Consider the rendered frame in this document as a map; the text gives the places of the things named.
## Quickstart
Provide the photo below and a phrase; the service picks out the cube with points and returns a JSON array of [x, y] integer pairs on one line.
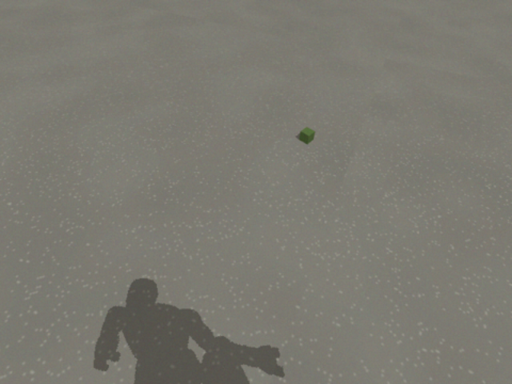
[[307, 135]]

